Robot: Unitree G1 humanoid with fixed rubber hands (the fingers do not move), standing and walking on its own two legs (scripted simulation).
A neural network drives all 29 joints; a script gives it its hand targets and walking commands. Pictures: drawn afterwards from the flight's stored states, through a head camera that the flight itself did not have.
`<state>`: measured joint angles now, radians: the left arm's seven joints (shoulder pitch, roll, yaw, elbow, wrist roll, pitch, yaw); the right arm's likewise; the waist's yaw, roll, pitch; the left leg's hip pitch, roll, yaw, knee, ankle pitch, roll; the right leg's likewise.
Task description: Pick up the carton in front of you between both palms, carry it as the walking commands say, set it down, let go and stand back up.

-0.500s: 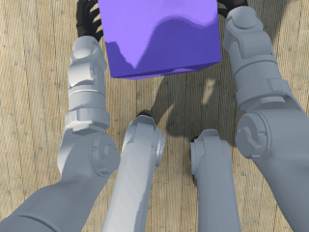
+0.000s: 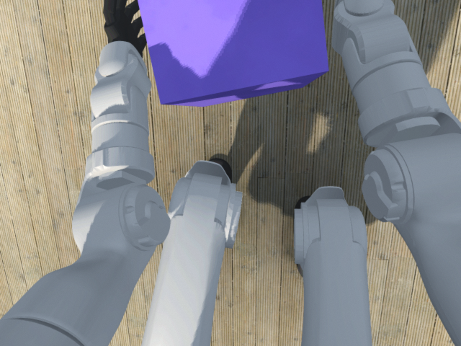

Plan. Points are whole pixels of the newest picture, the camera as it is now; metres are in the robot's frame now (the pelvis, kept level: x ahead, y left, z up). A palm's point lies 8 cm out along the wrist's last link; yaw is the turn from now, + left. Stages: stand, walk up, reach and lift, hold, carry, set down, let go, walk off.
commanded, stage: set down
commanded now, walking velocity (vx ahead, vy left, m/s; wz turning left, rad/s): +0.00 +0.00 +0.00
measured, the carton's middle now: (237, 30) +0.51 +0.12 -0.25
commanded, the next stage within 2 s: none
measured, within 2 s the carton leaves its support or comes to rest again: rests again in 0.40 s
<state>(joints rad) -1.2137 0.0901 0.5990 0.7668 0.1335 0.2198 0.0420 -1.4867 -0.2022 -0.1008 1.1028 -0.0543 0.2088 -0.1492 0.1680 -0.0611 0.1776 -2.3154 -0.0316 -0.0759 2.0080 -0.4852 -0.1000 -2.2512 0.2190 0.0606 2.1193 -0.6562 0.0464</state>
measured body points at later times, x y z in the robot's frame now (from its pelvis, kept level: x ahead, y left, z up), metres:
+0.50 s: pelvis +0.00 +0.00 -0.01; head +0.37 +0.02 +0.24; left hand +0.47 +0.27 -0.20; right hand +0.56 -0.03 -0.20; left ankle +0.13 +0.15 -0.37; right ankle +0.08 -0.11 -0.37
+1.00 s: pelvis -0.02 +0.01 -0.02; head +0.36 +0.02 +0.21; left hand +0.46 +0.29 -0.22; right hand +0.57 -0.06 -0.22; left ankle +0.13 +0.14 -0.37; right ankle +0.08 -0.10 -0.37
